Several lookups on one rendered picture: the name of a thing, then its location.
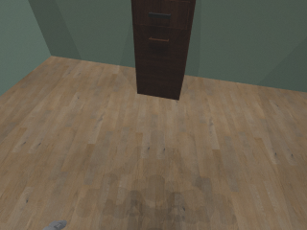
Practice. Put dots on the robot left hand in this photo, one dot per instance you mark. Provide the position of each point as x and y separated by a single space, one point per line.
56 225

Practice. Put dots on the cabinet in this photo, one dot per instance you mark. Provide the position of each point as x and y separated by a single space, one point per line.
160 68

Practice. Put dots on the drawer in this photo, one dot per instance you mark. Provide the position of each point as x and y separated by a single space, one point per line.
178 9

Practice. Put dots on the handle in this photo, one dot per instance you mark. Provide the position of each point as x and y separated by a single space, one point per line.
159 15
158 41

